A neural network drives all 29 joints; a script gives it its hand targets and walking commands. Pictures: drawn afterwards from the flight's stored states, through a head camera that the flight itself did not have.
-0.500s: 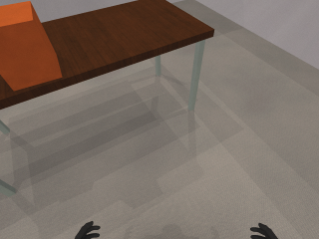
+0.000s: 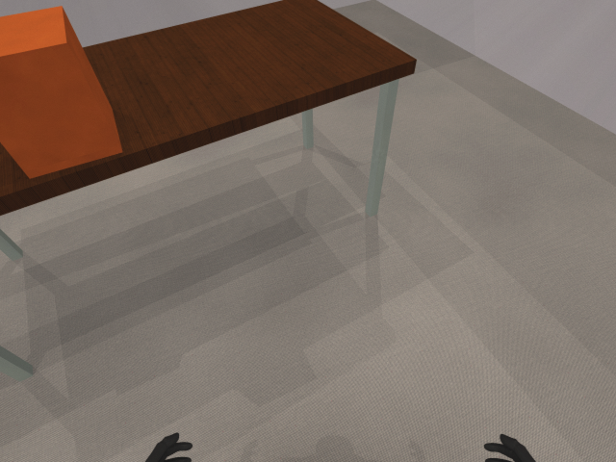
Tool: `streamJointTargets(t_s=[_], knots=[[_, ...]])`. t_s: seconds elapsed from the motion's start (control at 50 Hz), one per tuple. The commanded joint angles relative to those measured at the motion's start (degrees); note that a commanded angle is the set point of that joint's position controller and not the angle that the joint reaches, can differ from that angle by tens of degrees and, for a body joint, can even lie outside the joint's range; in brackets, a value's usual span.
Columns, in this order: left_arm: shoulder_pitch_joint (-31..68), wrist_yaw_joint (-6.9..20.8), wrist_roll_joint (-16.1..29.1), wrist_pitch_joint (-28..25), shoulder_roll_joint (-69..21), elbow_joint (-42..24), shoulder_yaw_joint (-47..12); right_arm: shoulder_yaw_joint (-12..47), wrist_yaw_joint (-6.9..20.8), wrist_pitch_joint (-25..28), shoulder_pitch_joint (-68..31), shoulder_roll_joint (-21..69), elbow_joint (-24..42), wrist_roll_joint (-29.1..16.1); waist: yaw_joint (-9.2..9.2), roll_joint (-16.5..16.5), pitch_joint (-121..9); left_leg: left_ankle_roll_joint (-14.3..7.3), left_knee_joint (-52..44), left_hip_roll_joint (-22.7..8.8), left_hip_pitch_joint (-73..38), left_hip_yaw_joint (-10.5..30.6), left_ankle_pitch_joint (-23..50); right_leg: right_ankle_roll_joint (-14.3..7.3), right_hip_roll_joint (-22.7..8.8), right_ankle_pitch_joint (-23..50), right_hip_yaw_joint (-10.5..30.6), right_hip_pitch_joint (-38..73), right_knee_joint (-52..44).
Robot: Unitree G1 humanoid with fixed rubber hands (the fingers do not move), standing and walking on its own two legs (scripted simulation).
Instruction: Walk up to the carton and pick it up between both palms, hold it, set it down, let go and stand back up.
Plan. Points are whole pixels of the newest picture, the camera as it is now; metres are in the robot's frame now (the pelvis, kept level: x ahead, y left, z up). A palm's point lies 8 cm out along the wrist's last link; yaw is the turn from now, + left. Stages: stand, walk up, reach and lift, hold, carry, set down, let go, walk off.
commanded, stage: stand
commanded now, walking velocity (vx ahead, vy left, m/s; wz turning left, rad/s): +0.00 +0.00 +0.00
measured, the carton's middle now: (45, 93) +0.79 +0.63 +0.06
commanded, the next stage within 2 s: none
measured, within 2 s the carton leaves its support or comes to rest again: neither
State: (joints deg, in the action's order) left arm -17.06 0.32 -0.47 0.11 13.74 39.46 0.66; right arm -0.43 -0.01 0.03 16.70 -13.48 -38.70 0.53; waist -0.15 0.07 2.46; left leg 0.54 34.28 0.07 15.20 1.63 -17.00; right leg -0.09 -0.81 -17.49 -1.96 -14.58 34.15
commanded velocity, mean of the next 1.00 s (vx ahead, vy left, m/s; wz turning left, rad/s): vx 0.00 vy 0.00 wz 0.00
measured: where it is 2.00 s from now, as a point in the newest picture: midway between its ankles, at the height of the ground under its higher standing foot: outside the picture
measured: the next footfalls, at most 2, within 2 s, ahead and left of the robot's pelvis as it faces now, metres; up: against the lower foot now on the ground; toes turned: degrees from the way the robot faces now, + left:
none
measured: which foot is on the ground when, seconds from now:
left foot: down 0.00-1.00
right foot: down 0.00-1.00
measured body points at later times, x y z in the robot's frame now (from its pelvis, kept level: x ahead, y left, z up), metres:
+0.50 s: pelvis +0.00 +0.00 +0.00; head +0.00 +0.00 +0.45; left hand +0.09 +0.25 -0.12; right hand +0.10 -0.26 -0.11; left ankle +0.02 +0.13 -0.73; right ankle +0.01 -0.12 -0.73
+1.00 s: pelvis +0.00 -0.01 +0.00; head +0.00 +0.00 +0.45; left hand +0.07 +0.25 -0.12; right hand +0.08 -0.26 -0.12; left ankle +0.02 +0.13 -0.73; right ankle +0.01 -0.12 -0.73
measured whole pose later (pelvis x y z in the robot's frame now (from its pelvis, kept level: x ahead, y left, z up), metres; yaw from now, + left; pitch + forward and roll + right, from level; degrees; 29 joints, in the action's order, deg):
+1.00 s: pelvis +0.00 -0.01 +0.00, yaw +0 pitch -2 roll +0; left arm -18.8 0.0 -0.4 0.1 14.3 42.4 0.5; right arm -0.5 -0.2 -0.1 18.0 -13.5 -42.7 0.6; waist -0.1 0.3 1.9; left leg 1.2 32.0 -0.3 14.3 2.3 -15.7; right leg -0.6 -0.4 -16.3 -2.3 -13.5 31.9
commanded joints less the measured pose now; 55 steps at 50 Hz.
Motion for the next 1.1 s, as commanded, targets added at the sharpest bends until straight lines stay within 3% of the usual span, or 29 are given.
streamJointTargets(t_s=[0.0,0.02,0.08,0.18,0.26,0.44,0.46,0.48,0.56,0.64,0.76,0.8,0.86,1.08], knots=[[-0.13,-0.33,0.01,-1.29,7.6,-5.0,2.21,-2.61,-0.41,1.25,-0.31,-7.09,5.09,0.13,0.01,0.74,-1.36,-2.43,-6.49,-4.27,-0.35,4.63,6.74,-1.99,-4.81,3.6,6.26,-1.51,-8.69],[-0.14,-0.32,-0.12,-1.29,7.47,-5.22,2.27,-2.6,-0.37,1.28,-0.01,-7.43,5.16,0.15,0.51,-0.55,-1.38,-2.29,-6.64,-4.15,-0.17,4.43,7.47,-1.93,-4.89,4.31,6.02,-1.54,-8.4],[-0.35,-0.25,-0.08,-1.2,7.66,-5.07,2.5,-2.63,-0.46,1.3,0.06,-7.45,4.61,0.14,0.01,0.48,-2.16,-2.6,-7.12,-4.37,0.21,5.08,5.87,-1.9,-4.66,2.72,5.63,0.15,-8.5],[-0.52,-0.3,-0.07,-1.33,7.22,-4.64,2.15,-2.67,-0.35,1.33,0.07,-7.68,4.34,-0.05,-0.01,-1.12,-0.47,-2.35,-7.86,-4.23,0.99,4.98,5.23,-1.71,-4.75,2.97,6.06,-1.18,-8.87],[-0.62,-0.41,0.09,-1.51,7.98,-4.18,2.17,-2.5,-0.36,1.45,0.33,-7.42,3.96,-0.03,-0.07,0.87,-1.2,-2.51,-7.44,-4.31,0.37,4.96,7.76,-1.73,-4.86,5.03,5.99,-0.18,-8.77],[-1.07,-0.55,-0.03,-1.23,8.05,-3.67,2.26,-2.67,-0.49,1.25,0.95,-7.46,3.05,-0.02,0.0,-0.77,-0.83,-2.11,-8.38,-4.31,1.1,5.17,5.97,-1.68,-4.57,3.44,5.39,0.51,-8.97],[-1.85,-0.5,0.03,-1.3,7.49,-3.37,2.02,-2.73,-0.53,1.23,0.71,-7.85,3.2,-0.02,-0.31,-2.15,-1.47,-2.42,-8.23,-4.37,0.98,5.15,5.66,-1.84,-4.63,3.63,5.82,0.79,-8.92],[-1.84,-0.49,0.09,-1.34,7.73,-3.32,2.02,-2.66,-0.53,1.26,0.55,-7.53,3.04,0.03,-0.34,-0.11,-1.4,-2.28,-8.15,-4.42,0.58,4.97,5.26,-1.84,-4.56,3.21,6.04,0.54,-9.09],[-1.19,-0.49,0.01,-1.4,8.12,-3.11,1.91,-2.5,-0.44,1.2,0.91,-7.4,2.64,-0.02,0.39,0.74,0.63,-2.08,-8.27,-4.17,0.53,5.34,5.26,-1.51,-4.67,2.23,6.11,-1.87,-10.18],[-1.62,-0.57,0.08,-1.62,8.35,-2.72,1.89,-2.35,-0.46,1.37,1.53,-7.37,2.36,0.22,0.58,-0.07,-2.32,-2.16,-7.31,-4.26,-1.38,4.75,8.35,-1.96,-4.91,4.96,6.07,-0.14,-9.88],[-2.24,-0.64,0.1,-1.43,7.74,-2.22,1.93,-2.57,-0.63,1.16,0.96,-7.69,1.57,-0.03,-0.04,-1.34,-1.23,-1.89,-8.08,-4.32,0.22,4.94,6.85,-1.86,-4.61,4.84,5.97,0.66,-9.88],[-1.82,-0.72,0.1,-1.27,8.23,-2.38,2.0,-2.46,-0.57,1.06,1.48,-7.55,1.57,-0.25,0.01,1.01,0.54,-1.9,-8.75,-4.32,0.83,5.1,4.73,-1.68,-4.57,2.02,5.91,-0.68,-10.38],[-2.67,-0.7,0.06,-1.2,8.52,-1.8,2.13,-2.45,-0.72,1.13,1.92,-7.77,1.3,0.03,0.06,-0.91,0.36,-2.39,-9.07,-4.39,1.02,5.19,4.9,-1.68,-4.63,2.57,5.93,-0.33,-10.33],[-3.01,-0.68,0.16,-1.28,8.7,-0.9,2.13,-2.28,-0.77,1.22,2.02,-7.6,-0.06,-0.08,-0.14,-0.66,-0.74,-2.02,-9.11,-4.1,0.06,5.26,4.31,-1.91,-4.73,1.37,6.18,-0.05,-10.95]])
